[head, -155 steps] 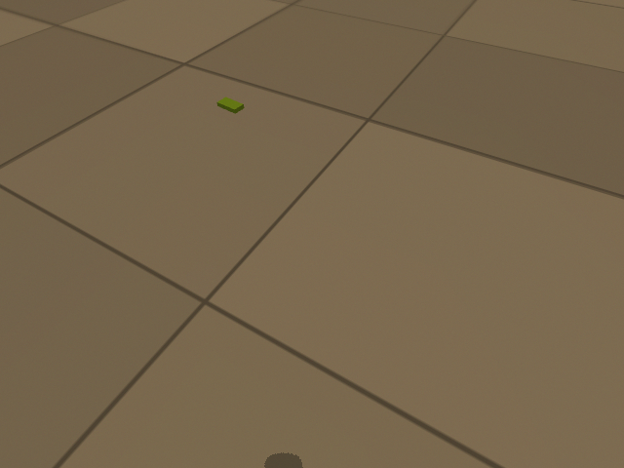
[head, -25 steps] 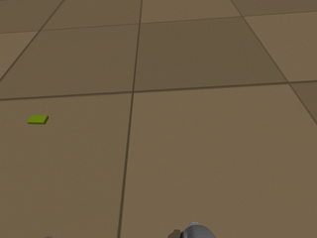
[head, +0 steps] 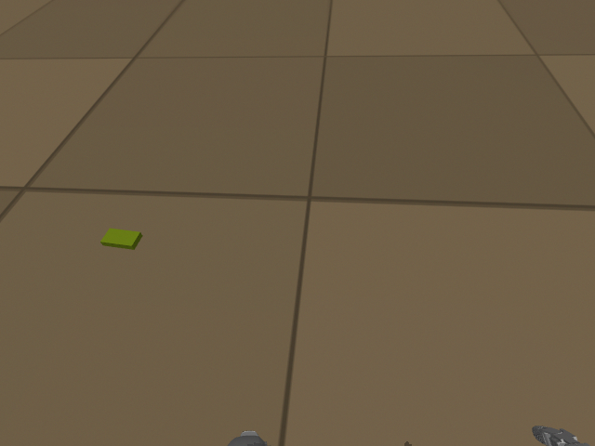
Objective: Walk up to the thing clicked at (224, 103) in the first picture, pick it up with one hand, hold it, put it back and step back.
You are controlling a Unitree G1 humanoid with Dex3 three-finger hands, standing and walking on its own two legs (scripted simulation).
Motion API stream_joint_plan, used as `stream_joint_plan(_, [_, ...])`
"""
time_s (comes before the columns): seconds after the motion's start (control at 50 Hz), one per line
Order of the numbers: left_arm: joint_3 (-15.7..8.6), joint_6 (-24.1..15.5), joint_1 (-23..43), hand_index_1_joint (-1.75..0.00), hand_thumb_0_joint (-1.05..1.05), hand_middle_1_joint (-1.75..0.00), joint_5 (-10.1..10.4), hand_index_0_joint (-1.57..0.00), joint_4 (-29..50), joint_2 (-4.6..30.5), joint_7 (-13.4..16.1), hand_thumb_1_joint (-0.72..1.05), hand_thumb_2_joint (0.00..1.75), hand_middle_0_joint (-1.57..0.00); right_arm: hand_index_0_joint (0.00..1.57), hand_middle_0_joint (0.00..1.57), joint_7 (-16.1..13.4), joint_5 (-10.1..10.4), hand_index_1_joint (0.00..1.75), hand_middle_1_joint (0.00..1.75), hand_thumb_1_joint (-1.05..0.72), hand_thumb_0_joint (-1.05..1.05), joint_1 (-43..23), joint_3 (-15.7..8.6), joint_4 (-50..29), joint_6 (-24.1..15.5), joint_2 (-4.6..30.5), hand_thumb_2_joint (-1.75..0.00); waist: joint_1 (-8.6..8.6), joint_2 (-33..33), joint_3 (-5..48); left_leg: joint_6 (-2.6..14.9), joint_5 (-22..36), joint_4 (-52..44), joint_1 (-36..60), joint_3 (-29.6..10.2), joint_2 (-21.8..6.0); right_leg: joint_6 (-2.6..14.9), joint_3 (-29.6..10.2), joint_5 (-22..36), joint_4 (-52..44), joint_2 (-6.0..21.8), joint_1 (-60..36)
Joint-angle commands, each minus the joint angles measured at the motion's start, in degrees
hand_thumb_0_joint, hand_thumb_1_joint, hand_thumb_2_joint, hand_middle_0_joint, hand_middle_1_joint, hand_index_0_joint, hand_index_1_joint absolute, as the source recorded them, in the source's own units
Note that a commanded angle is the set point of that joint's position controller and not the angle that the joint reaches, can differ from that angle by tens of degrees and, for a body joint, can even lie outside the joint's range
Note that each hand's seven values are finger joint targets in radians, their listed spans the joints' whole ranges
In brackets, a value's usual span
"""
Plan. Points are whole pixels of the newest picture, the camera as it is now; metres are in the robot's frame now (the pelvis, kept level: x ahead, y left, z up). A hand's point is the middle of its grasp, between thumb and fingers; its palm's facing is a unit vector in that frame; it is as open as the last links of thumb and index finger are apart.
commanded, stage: walk up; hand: left
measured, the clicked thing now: (121, 238) +1.04 +0.88 -0.74
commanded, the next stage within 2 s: none
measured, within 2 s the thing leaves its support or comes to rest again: neither
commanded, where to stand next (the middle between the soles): +0.62 +0.65 m, yaw -9 degrees
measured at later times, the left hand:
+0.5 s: hand (81, 347) +0.30 +0.41 -0.11, palm faces -0.10 -0.83 -0.54, open 7.4 cm
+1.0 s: hand (3, 313) +0.38 +0.62 -0.14, palm faces -0.11 -0.84 -0.54, open 7.4 cm
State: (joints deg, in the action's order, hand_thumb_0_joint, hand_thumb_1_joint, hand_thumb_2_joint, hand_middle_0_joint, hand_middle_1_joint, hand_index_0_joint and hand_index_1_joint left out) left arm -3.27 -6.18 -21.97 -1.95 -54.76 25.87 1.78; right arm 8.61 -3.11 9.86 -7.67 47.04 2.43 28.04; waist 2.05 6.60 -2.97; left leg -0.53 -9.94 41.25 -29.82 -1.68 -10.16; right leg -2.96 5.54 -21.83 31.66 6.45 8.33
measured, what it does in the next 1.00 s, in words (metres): walks ahead: left foot, then right foot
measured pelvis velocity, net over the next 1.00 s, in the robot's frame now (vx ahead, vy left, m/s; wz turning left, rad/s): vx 0.31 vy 0.30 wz -0.07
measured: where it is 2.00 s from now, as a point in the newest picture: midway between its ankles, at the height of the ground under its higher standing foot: (152, 356)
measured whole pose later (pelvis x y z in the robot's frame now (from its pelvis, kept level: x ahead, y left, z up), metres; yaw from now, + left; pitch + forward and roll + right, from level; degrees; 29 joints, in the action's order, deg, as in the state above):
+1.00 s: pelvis +0.31 +0.30 -0.01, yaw -4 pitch -1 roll -1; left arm -3.0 -3.0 -16.6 -0.2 -55.7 28.0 4.9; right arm 5.5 -2.7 12.7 -6.2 45.8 2.4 23.7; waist -1.5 0.8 -5.6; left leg 0.0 -20.1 44.3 -23.1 2.7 -4.5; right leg 2.8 -1.3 -27.8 67.1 3.8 28.6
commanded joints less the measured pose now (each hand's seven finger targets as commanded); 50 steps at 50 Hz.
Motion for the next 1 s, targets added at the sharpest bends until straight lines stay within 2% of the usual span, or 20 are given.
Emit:
stream_joint_plan(0.0, [-3.8,-1.0,7.8,-0.30,0.00,-0.30,0.2,-0.20,5.7,15.2,1.6,0.90,0.90,-0.20,0.20,0.20,-1.3,-0.5,0.30,0.30,-0.90,0.00,12.0,-4.4,0.4,-1.8,10.9,-0.90,-11.68,-0.8,8.7,2.84,-10.0,-6.5,30.6,4.7,5.8,9.56,-1.3,9.9,13.7,5.3,20.3])
stream_joint_plan(0.02, [-1.9,-0.6,2.9,-0.30,0.00,-0.30,0.9,-0.20,5.4,10.0,1.4,0.90,0.90,-0.20,0.20,0.20,-2.3,-0.9,0.30,0.30,-0.90,0.00,16.3,-5.5,1.1,-2.2,14.8,-0.90,-13.61,13.1,9.3,5.64,-21.1,-16.3,35.2,-4.7,1.5,7.20,0.5,3.8,30.4,-1.7,27.3])
stream_joint_plan(0.04, [-0.8,-0.3,1.0,-0.30,0.00,-0.30,2.0,-0.20,6.1,7.1,1.6,0.90,0.90,-0.20,0.20,0.20,-3.1,-0.4,0.30,0.30,-0.90,0.00,12.0,-5.5,-0.9,-2.8,18.5,-0.90,-10.37,20.5,6.4,7.54,-17.9,-23.8,35.6,-24.8,-9.0,4.94,-2.7,-11.1,37.9,-9.1,38.6])
stream_joint_plan(0.06, [-1.7,0.0,2.0,-0.30,0.00,-0.30,2.1,-0.20,4.8,11.3,2.7,0.90,0.90,-0.20,0.20,0.20,-3.7,1.4,0.30,0.30,-0.90,0.00,9.4,-6.0,-1.4,-2.7,20.0,-0.90,-9.43,15.5,8.2,12.04,-19.5,-26.0,34.9,-30.9,-12.1,6.94,-7.1,-9.8,41.9,-6.1,38.4])
stream_joint_plan(0.08, [-1.8,0.2,3.7,-0.30,0.00,-0.30,1.9,-0.20,3.9,13.3,2.9,0.90,0.90,-0.20,0.20,0.20,-3.9,1.7,0.30,0.30,-0.90,0.00,7.0,-5.7,-2.7,-2.4,18.0,-0.90,-8.37,11.1,5.9,13.49,-20.9,-25.6,28.2,-27.1,-12.3,6.95,-8.5,-7.1,42.1,-3.1,37.0])
stream_joint_plan(0.14, [-2.2,0.3,0.6,-0.30,0.00,-0.30,3.6,-0.20,0.7,13.8,1.8,0.90,0.90,-0.20,0.20,0.20,-4.6,1.0,0.30,0.30,-0.90,0.00,3.1,-3.0,-4.1,-3.2,10.9,-0.90,-4.80,4.6,2.7,7.48,-0.5,-21.1,21.5,-7.6,-3.5,6.05,-9.4,1.5,33.3,-1.2,29.2])
stream_joint_plan(0.28, [-2.1,0.8,4.6,-0.30,0.00,-0.30,2.8,-0.20,3.0,10.8,1.7,0.90,0.90,-0.20,0.20,0.20,-4.3,-0.4,0.30,0.30,-0.90,0.00,3.1,-2.1,-6.6,-3.4,8.5,-0.90,-5.14,3.6,0.7,13.13,10.9,-22.8,18.3,-1.4,-4.0,4.06,-0.6,5.5,15.0,-2.4,21.1])
stream_joint_plan(0.32, [-2.3,0.6,4.8,-0.30,0.00,-0.30,2.8,-0.20,3.3,10.2,1.6,0.90,0.90,-0.20,0.20,0.20,-4.2,-0.6,0.30,0.30,-0.90,0.00,2.2,-1.7,-7.5,-2.8,8.0,-0.90,-4.68,2.6,1.0,12.21,8.6,-21.1,15.8,-0.2,-3.0,4.70,0.6,8.7,10.9,-3.6,14.9])
stream_joint_plan(0.38, [-4.1,0.3,-5.8,-0.30,0.00,-0.30,2.3,-0.20,0.2,11.6,2.3,0.90,0.90,-0.20,0.20,0.20,-3.8,-0.1,0.30,0.30,-0.90,0.00,-1.4,-0.8,-9.6,-2.1,6.5,-0.90,2.10,-5.7,5.5,7.28,11.3,-5.7,6.6,4.9,1.2,6.06,-0.4,18.5,-0.2,-4.2,-6.9])
stream_joint_plan(0.4, [-5.3,0.3,-11.3,-0.30,0.00,-0.30,1.8,-0.20,-0.1,14.6,3.0,0.90,0.90,-0.20,0.20,0.20,-3.9,0.2,0.30,0.30,-0.90,0.00,0.3,-0.2,-10.0,-2.2,4.8,-0.90,5.01,-11.3,9.3,4.10,10.5,6.0,3.4,7.0,4.2,7.82,-5.8,15.1,-5.0,-1.2,-14.9])
stream_joint_plan(0.42, [-6.2,0.2,-11.6,-0.30,0.00,-0.30,1.3,-0.20,0.9,17.8,3.7,0.90,0.90,-0.20,0.20,0.20,-4.0,0.6,0.30,0.30,-0.90,0.00,5.3,0.6,-9.5,-1.9,2.1,-0.90,3.81,-21.7,11.5,1.09,-20.8,17.0,-8.2,5.3,10.0,11.74,-29.0,10.4,-9.3,13.5,-22.1])
stream_joint_plan(0.46, [-5.7,0.6,-1.4,-0.30,0.00,-0.30,2.2,-0.20,5.5,18.8,4.7,0.90,0.90,-0.20,0.20,0.20,-4.6,-0.4,0.30,0.30,-0.90,0.00,8.6,-1.7,-7.5,0.1,10.2,-0.90,0.45,-10.0,8.5,-1.18,-22.0,30.4,-11.4,-4.6,6.9,21.06,-44.2,-9.9,-14.2,23.3,-11.9])
stream_joint_plan(0.56, [-4.7,-0.9,2.6,-0.30,0.00,-0.30,1.5,-0.20,6.3,14.9,3.8,0.90,0.90,-0.20,0.20,0.20,-3.8,0.6,0.30,0.30,-0.90,0.00,7.2,-1.7,-4.4,0.0,9.4,-0.90,-1.91,-9.7,1.4,-0.09,-11.0,27.3,-6.0,-8.3,6.4,13.99,-17.8,7.9,-12.6,10.8,2.8])
stream_joint_plan(0.6, [-4.9,-1.4,3.0,-0.30,0.00,-0.30,1.2,-0.20,6.3,15.2,3.4,0.90,0.90,-0.20,0.20,0.20,-3.3,0.5,0.30,0.30,-0.90,0.00,7.6,-1.5,-4.1,0.5,7.7,-0.90,-2.61,-11.1,0.8,-0.76,-9.3,25.8,-4.5,-7.5,5.8,14.23,-12.3,15.5,-10.9,10.1,5.4])
stream_joint_plan(0.76, [-5.6,-1.4,4.0,-0.30,0.00,-0.30,0.0,-0.20,6.5,19.8,2.8,0.90,0.90,-0.20,0.20,0.20,-1.2,0.2,0.30,0.30,-0.90,0.00,0.0,-2.3,-6.0,0.5,7.6,-0.90,-1.59,-16.4,0.9,-0.27,-5.9,3.9,6.9,2.2,2.4,13.21,-4.7,8.5,-7.0,8.2,13.0])
stream_joint_plan(0.82, [-5.0,-0.2,8.4,-0.30,0.00,-0.30,0.0,-0.20,7.0,18.5,3.1,0.90,0.90,-0.20,0.20,0.20,-2.0,-0.3,0.30,0.30,-0.90,0.00,10.1,-3.9,-2.4,0.3,9.2,-0.90,-9.22,-9.2,6.3,1.51,-7.5,-3.8,22.9,5.8,5.9,10.09,-2.3,5.1,7.9,6.5,20.1])
stream_joint_plan(0.84, [-3.4,0.4,5.8,-0.30,0.00,-0.30,0.0,-0.20,6.8,13.9,3.1,0.90,0.90,-0.20,0.20,0.20,-2.6,-0.8,0.30,0.30,-0.90,0.00,15.8,-4.7,-0.5,0.0,10.9,-0.90,-11.65,0.5,8.7,3.03,-11.9,-7.7,28.5,3.3,7.1,8.31,-0.1,3.9,22.1,2.6,23.1])
stream_joint_plan(0.86, [-1.6,0.8,3.0,-0.30,0.00,-0.30,0.9,-0.20,7.2,8.0,3.2,0.90,0.90,-0.20,0.20,0.20,-3.3,-1.6,0.30,0.30,-0.90,0.00,16.3,-5.4,-1.5,-0.5,15.6,-0.90,-11.37,17.0,5.4,5.28,-17.6,-19.2,27.9,-17.9,-4.1,5.44,-2.3,-13.2,35.2,-7.1,34.3])
stream_joint_plan(0.9, [-2.3,0.9,5.4,-0.30,0.00,-0.30,1.6,-0.20,5.8,13.0,4.6,0.90,0.90,-0.20,0.20,0.20,-4.1,1.2,0.30,0.30,-0.90,0.00,8.0,-5.9,-3.9,-0.7,21.0,-0.90,-8.34,14.8,2.9,13.88,-30.1,-28.3,21.7,-33.3,-11.9,6.80,-7.1,-11.9,42.7,-4.5,36.8])
stream_joint_plan(0.98, [-2.6,0.5,0.0,-0.30,0.00,-0.30,3.1,-0.20,1.3,14.1,3.5,0.90,0.90,-0.20,0.20,0.20,-5.2,0.7,0.30,0.30,-0.90,0.00,4.0,-2.6,-5.5,-1.6,11.4,-0.90,-4.50,7.9,0.1,11.86,-1.6,-16.6,19.0,-10.9,-3.4,5.94,-7.6,-2.4,32.9,-1.8,31.0])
